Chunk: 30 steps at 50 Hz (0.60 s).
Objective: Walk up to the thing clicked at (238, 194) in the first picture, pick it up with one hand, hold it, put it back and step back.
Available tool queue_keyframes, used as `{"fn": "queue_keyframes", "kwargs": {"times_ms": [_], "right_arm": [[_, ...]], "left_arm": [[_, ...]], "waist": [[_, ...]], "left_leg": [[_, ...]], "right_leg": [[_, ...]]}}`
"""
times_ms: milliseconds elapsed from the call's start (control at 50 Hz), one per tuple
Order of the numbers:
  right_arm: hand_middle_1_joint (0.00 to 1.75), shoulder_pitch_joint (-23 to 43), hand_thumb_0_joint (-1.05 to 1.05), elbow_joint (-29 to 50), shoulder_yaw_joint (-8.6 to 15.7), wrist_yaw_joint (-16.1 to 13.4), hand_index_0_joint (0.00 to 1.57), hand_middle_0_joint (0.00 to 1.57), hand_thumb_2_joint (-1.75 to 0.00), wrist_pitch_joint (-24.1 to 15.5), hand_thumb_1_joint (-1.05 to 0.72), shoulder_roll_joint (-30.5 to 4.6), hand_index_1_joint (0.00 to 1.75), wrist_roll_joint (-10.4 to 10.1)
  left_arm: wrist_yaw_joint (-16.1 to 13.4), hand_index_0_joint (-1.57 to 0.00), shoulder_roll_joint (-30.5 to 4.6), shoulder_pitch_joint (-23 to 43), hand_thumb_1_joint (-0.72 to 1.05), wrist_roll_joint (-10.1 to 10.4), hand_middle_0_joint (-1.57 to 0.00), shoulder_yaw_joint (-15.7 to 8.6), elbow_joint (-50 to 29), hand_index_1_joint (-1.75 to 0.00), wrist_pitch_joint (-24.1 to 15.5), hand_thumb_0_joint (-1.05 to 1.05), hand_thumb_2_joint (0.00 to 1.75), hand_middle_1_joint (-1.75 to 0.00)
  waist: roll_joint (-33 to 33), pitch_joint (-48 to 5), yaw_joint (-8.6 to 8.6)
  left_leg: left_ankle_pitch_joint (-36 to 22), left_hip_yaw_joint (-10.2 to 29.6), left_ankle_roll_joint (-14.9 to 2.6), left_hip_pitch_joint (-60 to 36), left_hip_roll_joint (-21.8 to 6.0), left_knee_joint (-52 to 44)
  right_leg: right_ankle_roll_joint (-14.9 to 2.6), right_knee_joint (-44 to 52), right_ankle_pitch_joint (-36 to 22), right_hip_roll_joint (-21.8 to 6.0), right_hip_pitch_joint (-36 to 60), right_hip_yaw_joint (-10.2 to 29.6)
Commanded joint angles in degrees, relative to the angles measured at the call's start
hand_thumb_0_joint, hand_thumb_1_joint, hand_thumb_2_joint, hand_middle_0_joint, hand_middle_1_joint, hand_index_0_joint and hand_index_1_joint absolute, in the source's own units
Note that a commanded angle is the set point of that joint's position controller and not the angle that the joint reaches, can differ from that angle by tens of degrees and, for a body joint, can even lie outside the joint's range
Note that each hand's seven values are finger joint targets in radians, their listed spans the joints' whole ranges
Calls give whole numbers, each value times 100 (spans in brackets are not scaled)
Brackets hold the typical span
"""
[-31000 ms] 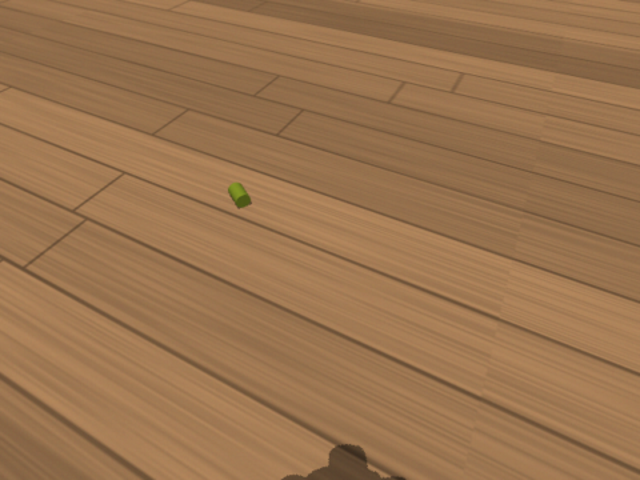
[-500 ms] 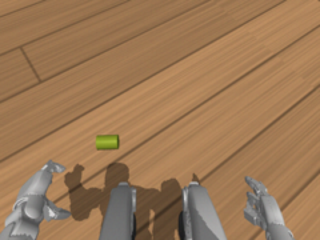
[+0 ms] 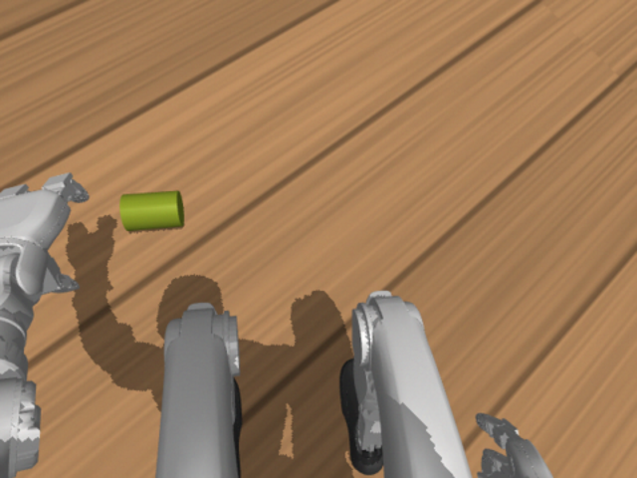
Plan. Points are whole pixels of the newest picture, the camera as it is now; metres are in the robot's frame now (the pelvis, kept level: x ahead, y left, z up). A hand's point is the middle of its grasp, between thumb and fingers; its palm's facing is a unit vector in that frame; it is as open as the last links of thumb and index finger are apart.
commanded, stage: rise first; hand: left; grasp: from above
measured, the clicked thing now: (153, 210) +0.54 +0.28 -0.37
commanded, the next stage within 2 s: none
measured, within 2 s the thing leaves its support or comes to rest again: neither
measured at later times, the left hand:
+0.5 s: hand (78, 224) +0.46 +0.34 -0.20, palm faces -0.45 -0.04 -0.89, open 12.8 cm
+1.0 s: hand (91, 214) +0.48 +0.33 -0.23, palm faces -0.46 -0.06 -0.89, open 13.2 cm
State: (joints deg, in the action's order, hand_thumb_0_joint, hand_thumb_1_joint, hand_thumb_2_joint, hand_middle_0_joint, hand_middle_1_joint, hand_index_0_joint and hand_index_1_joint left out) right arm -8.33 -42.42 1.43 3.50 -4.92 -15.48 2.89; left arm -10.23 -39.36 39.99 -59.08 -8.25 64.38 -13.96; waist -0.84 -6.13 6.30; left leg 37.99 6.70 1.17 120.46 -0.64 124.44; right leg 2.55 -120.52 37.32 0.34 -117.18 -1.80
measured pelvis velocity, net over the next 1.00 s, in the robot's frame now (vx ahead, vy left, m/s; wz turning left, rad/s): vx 0.01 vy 0.01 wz -0.06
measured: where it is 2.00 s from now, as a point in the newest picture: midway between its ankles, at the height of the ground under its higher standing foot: (294, 444)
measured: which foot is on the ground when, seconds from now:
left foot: down 0.00-1.00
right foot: down 0.00-1.00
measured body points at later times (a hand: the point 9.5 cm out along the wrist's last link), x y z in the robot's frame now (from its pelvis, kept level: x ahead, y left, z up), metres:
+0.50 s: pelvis +0.00 +0.01 -0.05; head +0.24 +0.08 +0.33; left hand +0.48 +0.33 -0.15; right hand +0.06 -0.27 -0.15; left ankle +0.09 +0.13 -0.37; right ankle +0.10 -0.13 -0.37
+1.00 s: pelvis +0.01 +0.01 -0.06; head +0.27 +0.08 +0.30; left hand +0.50 +0.33 -0.18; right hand +0.05 -0.28 -0.16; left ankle +0.09 +0.13 -0.37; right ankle +0.10 -0.13 -0.37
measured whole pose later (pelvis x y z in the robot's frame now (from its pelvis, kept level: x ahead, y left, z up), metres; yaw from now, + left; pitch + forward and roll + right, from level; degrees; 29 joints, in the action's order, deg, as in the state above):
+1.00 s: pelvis +0.01 +0.01 -0.06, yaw -4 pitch +35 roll -10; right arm -8.5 -40.8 -4.5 8.0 0.2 -16.2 9.2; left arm -18.2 -51.1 54.6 -73.3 -9.9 79.7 -16.4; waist 1.4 -0.7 13.7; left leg 40.9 9.6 0.9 131.5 -0.1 136.8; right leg 3.7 -130.6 39.6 1.2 -126.7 -3.5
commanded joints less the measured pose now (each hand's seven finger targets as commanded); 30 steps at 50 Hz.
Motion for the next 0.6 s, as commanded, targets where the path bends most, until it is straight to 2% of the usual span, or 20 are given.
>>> {"fn": "queue_keyframes", "kwargs": {"times_ms": [0,40,60,120,160,220,240,280,320,400,440,500,580], "right_arm": [[30,-866,0,317,370,-16,20,20,-90,78,-88,-1287,30,19],[30,-915,0,302,349,29,20,20,-90,152,-89,-1307,30,54],[30,-960,0,259,316,47,20,20,-90,171,-89,-1289,30,78],[30,-1000,0,245,312,91,20,20,-90,238,-89,-1349,30,128],[30,-1001,0,210,293,118,20,20,-90,269,-90,-1376,30,164],[30,-1107,0,151,264,155,20,20,-90,319,-90,-1433,30,232],[30,-1106,0,149,252,174,20,20,-90,335,-90,-1431,30,253],[30,-1162,0,118,237,197,20,20,-90,365,-90,-1444,30,299],[30,-1136,0,94,214,209,20,20,-90,383,-91,-1469,30,336],[30,-1185,0,63,130,244,20,20,-90,410,-91,-1449,30,424],[30,-1169,0,49,145,252,20,20,-90,402,-91,-1494,30,455],[30,-1214,0,48,73,284,20,20,-91,389,-91,-1460,30,486],[30,-1245,0,54,1,308,20,20,-91,388,-91,-1477,30,557]], "left_arm": [[-451,-24,-2013,1747,-33,-373,-25,-391,-343,-81,-47,0,86,-80],[-523,-26,-2009,1887,-32,-534,-26,-346,-163,-80,-50,0,84,-79],[-538,-27,-1899,1952,-32,-584,-28,-237,-46,-78,-61,0,85,-77],[-615,-27,-2091,2241,-31,-800,-28,-249,42,-77,-108,0,84,-76],[-648,-28,-2099,2399,-30,-925,-29,-167,147,-76,-146,0,82,-75],[-750,-27,-2262,2569,-31,-1095,-28,-261,113,-77,-219,0,82,-76],[-781,-28,-2261,2632,-30,-1142,-28,-214,164,-77,-240,0,81,-76],[-862,-28,-2233,2707,-31,-1243,-28,-198,234,-77,-288,0,82,-76],[-931,-30,-2407,2855,-28,-1332,-31,-237,348,-75,-317,0,80,-74],[-1037,-28,-2340,2945,-32,-1459,-29,-164,562,-77,-349,0,82,-77],[-1110,-27,-2499,3131,-32,-1455,-28,-264,519,-79,-332,0,82,-78],[-1151,-27,-2440,3171,-34,-1443,-27,-191,771,-80,-272,0,84,-80],[-1149,-25,-2639,3164,-36,-1465,-26,-282,886,-81,-233,0,85,-81]], "waist": [[-1007,-3547,7],[-1014,-3482,98],[-1116,-3386,162],[-1226,-3397,216],[-1394,-3366,258],[-1591,-3664,272],[-1697,-3678,333],[-1641,-3592,400],[-1704,-3550,418],[-1637,-3477,545],[-1721,-3572,557],[-1607,-3507,655],[-1593,-3543,645]], "left_leg": [[-268,-395,-247,-2665,110,-1491],[-369,-371,-249,-2561,123,-1393],[-463,-376,-245,-2534,129,-1324],[-437,-333,-248,-2498,128,-1223],[-392,-270,-209,-2581,115,-1215],[-812,-227,-164,-2857,102,-1087],[-872,-243,-161,-2841,100,-1021],[-870,-204,-154,-2807,100,-999],[-727,-221,-169,-2735,107,-945],[-759,-243,-203,-2613,105,-739],[-862,-248,-207,-2682,86,-679],[-867,-293,-247,-2496,94,-555],[-952,-334,-270,-2324,96,-448]], "right_leg": [[-454,1220,-274,86,1339,-463],[-459,1102,-382,86,1223,-487],[-453,1042,-482,74,1200,-489],[-455,904,-482,69,977,-521],[-463,771,-449,53,758,-555],[-444,605,-739,30,733,-571],[-439,564,-796,28,720,-566],[-430,518,-793,16,602,-594],[-439,500,-702,27,526,-594],[-405,434,-760,40,508,-628],[-392,387,-845,38,470,-627],[-401,390,-916,89,590,-656],[-383,351,-1010,106,768,-662]]}}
